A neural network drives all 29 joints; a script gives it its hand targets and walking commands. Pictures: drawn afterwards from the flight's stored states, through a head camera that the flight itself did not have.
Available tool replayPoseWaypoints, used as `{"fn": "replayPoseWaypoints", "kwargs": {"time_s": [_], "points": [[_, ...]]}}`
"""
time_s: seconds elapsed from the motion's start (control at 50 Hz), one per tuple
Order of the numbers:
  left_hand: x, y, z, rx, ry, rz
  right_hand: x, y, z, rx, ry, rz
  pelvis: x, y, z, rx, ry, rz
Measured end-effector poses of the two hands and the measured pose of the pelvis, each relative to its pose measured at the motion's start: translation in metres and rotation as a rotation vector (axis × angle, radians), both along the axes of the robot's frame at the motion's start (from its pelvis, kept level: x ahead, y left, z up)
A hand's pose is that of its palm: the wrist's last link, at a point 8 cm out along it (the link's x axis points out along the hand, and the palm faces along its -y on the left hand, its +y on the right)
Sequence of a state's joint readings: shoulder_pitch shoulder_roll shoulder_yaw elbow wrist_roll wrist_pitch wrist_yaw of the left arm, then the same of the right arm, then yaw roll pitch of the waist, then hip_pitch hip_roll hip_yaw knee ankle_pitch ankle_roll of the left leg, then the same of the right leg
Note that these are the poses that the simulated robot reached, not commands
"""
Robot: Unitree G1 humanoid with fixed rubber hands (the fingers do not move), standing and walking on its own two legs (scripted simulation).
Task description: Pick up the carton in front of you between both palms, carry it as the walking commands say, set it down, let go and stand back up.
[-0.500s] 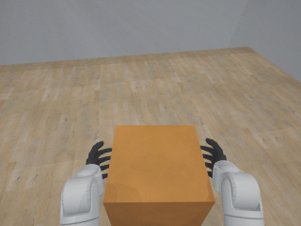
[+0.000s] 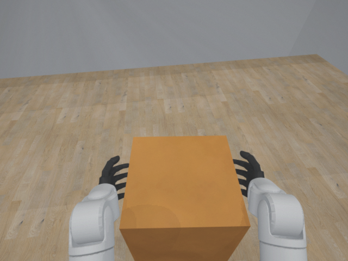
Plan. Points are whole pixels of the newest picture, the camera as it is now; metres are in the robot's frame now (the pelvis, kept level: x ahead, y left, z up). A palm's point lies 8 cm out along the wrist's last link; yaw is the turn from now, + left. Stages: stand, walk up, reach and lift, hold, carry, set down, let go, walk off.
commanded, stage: carry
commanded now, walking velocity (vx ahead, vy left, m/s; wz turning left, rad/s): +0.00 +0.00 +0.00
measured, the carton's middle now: (180, 203) +0.28 +0.00 +0.01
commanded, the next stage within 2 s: none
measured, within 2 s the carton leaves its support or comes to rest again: neither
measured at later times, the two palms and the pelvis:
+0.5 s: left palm (99, 205) +0.25 +0.17 +0.07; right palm (245, 199) +0.25 -0.13 +0.07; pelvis -0.01 +0.02 -0.01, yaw +0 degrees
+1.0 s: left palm (101, 221) +0.23 +0.17 +0.04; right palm (242, 215) +0.23 -0.13 +0.04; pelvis -0.05 +0.02 +0.00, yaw +0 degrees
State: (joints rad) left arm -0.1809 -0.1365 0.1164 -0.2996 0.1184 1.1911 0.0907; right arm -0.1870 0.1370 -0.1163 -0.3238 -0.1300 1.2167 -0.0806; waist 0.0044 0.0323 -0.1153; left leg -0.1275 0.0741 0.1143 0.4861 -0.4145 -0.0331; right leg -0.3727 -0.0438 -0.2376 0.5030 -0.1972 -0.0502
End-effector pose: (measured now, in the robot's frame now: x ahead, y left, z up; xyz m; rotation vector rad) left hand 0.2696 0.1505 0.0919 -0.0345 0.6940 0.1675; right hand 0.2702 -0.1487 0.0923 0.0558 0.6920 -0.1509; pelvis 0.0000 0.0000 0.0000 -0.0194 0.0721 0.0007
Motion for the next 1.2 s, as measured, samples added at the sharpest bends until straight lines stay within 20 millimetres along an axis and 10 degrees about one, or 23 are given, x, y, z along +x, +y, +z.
{"fn": "replayPoseWaypoints", "kwargs": {"time_s": [0.24, 0.82, 1.2], "points": [[0.003, 0.016, -0.007, -0.006, 0.012, 0.006, 0.006, 0.016, -0.005, -0.013, 0.012, 0.013, 0.011, 0.013, -0.005, -0.001, -0.005, 0.004], [-0.042, 0.023, -0.039, 0.054, 0.023, -0.036, -0.040, 0.024, -0.039, -0.067, 0.021, 0.055, -0.034, 0.022, -0.002, 0.015, -0.055, 0.003], [-0.027, 0.022, -0.055, 0.076, -0.044, -0.053, -0.027, 0.023, -0.056, -0.078, -0.046, 0.057, -0.050, 0.022, -0.003, 0.020, -0.047, 0.004]]}}
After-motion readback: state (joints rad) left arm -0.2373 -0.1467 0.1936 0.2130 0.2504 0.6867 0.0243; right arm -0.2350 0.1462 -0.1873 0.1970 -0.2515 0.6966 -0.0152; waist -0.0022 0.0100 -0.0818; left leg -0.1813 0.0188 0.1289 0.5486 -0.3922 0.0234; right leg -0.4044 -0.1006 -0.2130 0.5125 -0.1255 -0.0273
